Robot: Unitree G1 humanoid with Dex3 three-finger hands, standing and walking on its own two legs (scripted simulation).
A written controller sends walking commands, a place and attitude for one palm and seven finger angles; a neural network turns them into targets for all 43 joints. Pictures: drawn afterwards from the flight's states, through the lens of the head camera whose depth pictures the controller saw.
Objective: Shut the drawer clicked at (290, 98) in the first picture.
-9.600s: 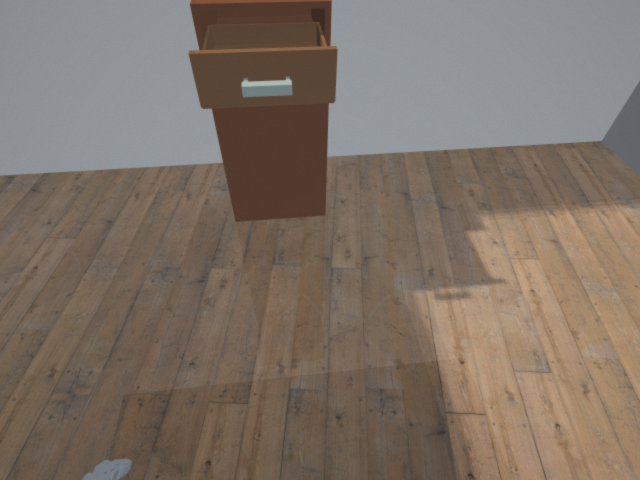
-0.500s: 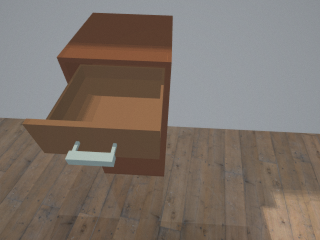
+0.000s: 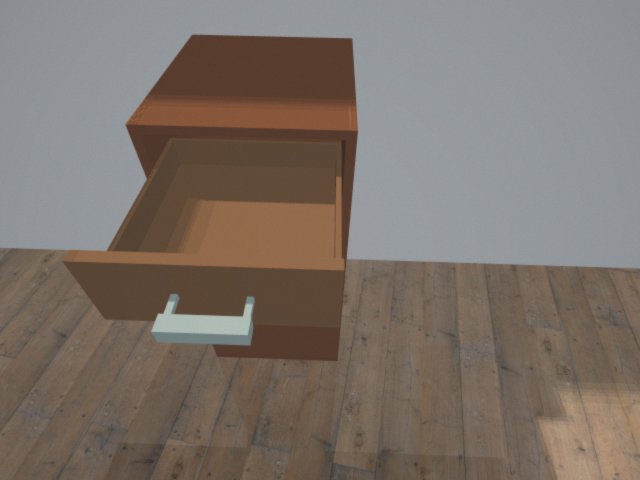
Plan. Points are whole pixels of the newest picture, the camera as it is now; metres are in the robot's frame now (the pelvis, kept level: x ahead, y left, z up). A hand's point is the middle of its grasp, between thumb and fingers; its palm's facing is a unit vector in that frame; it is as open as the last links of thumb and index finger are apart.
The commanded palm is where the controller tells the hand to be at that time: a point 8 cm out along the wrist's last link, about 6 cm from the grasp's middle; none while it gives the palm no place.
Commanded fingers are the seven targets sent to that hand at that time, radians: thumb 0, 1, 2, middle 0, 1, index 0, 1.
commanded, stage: look again from close up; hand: left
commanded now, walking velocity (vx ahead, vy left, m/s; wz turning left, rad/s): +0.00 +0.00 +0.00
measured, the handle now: (208, 315) +0.32 +0.18 +0.02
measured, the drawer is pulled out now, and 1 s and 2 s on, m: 0.30 0.30 0.30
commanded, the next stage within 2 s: raise the hand and make a fist in 0.04 s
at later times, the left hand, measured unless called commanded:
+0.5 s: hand out of the picture +0.12 +0.17 -0.03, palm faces +0.09 -1.00 -0.02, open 6.4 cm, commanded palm +0.08 +0.23 -0.02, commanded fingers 0.00 0.90 0.90 -0.58 -0.71 -0.58 -0.71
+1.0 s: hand (150, 452) +0.15 +0.19 +0.03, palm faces +0.14 -0.99 -0.09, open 3.8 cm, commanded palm +0.09 +0.23 +0.04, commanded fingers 0.00 0.90 0.90 -1.08 -1.25 -1.08 -1.25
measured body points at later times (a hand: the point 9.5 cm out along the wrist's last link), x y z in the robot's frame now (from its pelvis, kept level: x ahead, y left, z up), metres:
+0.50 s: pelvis -0.03 -0.02 -0.05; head -0.01 +0.00 +0.40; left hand +0.11 +0.22 -0.03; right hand +0.18 -0.26 -0.08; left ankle -0.02 +0.08 -0.73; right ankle +0.01 -0.13 -0.73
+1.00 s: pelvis +0.00 -0.04 -0.04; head +0.01 -0.04 +0.41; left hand +0.13 +0.24 +0.04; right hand +0.16 -0.27 -0.12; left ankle -0.02 +0.08 -0.73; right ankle +0.01 -0.13 -0.73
